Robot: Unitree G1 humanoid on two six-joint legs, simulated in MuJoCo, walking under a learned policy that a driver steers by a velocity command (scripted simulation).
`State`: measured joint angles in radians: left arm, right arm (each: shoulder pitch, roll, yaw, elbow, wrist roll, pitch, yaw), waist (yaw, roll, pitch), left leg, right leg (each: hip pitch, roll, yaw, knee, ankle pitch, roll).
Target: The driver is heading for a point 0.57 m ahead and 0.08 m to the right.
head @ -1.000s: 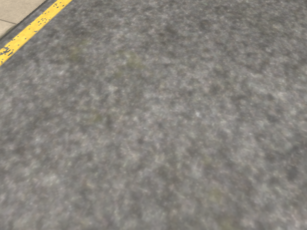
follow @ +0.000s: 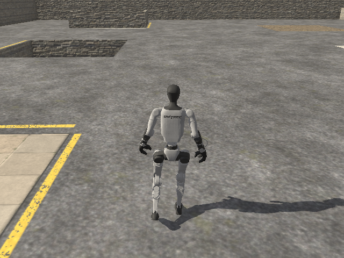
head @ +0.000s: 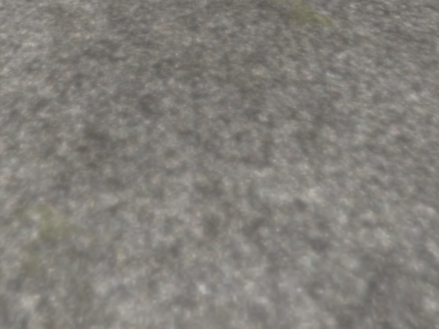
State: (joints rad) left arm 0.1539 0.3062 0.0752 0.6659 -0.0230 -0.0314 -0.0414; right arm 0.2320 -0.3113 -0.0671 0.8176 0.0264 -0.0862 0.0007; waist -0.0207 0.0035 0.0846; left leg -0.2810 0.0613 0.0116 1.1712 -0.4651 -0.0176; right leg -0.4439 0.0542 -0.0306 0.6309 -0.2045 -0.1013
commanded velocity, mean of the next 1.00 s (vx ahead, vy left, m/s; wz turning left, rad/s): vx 0.40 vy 0.00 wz -0.48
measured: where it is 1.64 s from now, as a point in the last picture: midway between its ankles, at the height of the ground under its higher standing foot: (262, 286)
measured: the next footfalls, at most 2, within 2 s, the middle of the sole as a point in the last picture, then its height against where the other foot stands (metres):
left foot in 0.40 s outside the picture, level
right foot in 0.88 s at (307, 285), level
